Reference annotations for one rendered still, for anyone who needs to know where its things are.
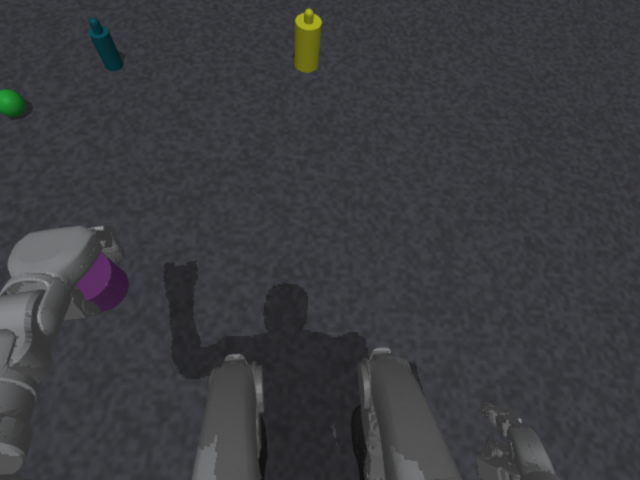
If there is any right robot foot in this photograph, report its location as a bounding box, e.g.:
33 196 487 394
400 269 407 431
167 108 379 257
351 405 368 480

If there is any left robot hand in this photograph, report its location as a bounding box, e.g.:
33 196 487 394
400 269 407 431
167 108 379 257
8 226 125 321

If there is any right robot hand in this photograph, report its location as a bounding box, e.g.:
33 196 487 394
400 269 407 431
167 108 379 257
476 402 555 480

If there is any left robot arm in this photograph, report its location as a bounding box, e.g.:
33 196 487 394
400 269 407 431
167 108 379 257
0 273 72 480

